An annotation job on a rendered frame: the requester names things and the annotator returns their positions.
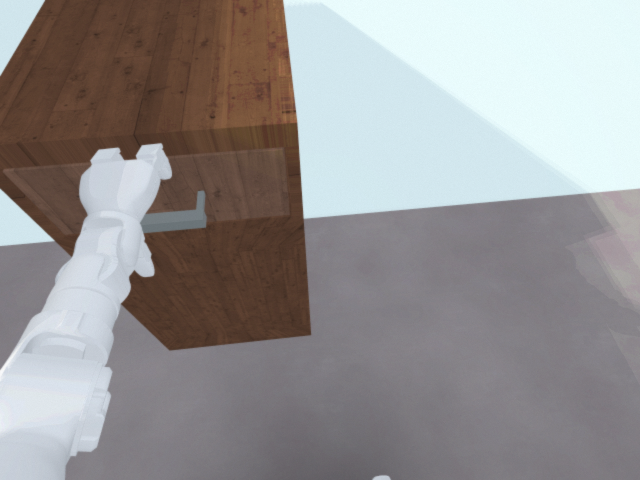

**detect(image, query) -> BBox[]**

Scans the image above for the drawer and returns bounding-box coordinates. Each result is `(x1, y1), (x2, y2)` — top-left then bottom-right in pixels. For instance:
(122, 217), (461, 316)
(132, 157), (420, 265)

(3, 147), (290, 235)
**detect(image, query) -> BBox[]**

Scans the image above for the left robot forearm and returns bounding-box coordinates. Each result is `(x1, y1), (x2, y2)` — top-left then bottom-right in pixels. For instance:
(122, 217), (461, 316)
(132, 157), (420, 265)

(0, 211), (142, 388)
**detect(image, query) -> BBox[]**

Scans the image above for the handle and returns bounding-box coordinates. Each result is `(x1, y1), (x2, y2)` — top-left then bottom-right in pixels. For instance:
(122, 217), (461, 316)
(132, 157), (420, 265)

(140, 191), (207, 233)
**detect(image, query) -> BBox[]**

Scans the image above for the cabinet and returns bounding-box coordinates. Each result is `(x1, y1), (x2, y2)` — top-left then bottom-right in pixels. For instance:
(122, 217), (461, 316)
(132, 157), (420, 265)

(0, 0), (311, 351)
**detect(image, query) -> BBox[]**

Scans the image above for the left robot hand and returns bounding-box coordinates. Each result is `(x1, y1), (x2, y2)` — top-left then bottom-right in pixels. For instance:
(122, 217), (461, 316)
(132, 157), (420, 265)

(79, 143), (172, 277)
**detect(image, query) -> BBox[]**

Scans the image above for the robot left upper arm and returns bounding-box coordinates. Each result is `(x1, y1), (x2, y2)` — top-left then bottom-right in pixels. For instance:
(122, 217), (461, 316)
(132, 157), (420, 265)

(0, 353), (112, 480)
